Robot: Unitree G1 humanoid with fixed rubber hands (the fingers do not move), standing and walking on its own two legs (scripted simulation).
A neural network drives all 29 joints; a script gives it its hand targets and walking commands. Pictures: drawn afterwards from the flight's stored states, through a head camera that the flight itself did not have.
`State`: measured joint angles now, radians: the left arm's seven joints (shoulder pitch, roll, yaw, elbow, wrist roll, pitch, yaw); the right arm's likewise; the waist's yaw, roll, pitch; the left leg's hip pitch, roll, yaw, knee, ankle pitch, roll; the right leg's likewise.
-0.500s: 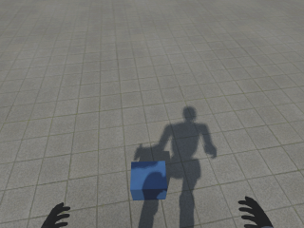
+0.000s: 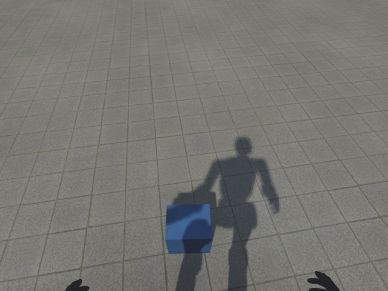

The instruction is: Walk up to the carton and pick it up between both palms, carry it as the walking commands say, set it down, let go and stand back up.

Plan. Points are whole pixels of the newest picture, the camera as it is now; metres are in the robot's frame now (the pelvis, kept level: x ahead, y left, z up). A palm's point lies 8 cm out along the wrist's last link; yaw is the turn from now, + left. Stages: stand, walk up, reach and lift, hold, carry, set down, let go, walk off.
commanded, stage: stand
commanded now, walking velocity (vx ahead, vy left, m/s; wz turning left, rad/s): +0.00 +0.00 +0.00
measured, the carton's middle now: (188, 229) +0.49 +0.03 -0.67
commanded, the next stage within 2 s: none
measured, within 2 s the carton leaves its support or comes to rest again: neither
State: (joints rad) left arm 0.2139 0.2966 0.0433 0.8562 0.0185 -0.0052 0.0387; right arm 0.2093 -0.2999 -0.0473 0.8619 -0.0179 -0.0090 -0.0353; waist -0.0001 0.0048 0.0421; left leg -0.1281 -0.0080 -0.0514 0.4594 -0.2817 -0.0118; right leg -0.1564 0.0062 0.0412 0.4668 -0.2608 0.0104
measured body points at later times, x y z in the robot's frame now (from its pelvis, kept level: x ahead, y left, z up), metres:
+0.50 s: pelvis -0.01 -0.01 +0.00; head -0.02 -0.01 +0.45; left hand +0.08 +0.29 -0.12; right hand +0.07 -0.30 -0.12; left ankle -0.02 +0.13 -0.74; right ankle +0.00 -0.13 -0.74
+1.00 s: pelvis -0.02 -0.01 +0.01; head -0.02 -0.01 +0.45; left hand +0.07 +0.29 -0.11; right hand +0.06 -0.31 -0.12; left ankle -0.02 +0.13 -0.74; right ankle +0.00 -0.13 -0.74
